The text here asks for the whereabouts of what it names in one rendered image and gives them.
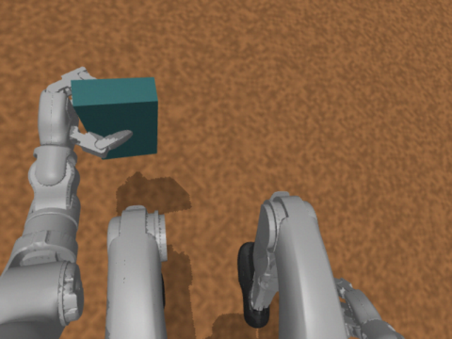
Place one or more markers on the left robot hand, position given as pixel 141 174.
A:
pixel 58 120

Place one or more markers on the right robot hand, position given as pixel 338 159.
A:
pixel 357 310

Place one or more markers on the carton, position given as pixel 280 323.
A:
pixel 107 106

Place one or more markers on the right robot foot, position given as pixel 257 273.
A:
pixel 245 264

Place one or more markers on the right robot arm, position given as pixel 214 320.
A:
pixel 378 329

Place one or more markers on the left robot arm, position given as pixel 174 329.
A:
pixel 40 288

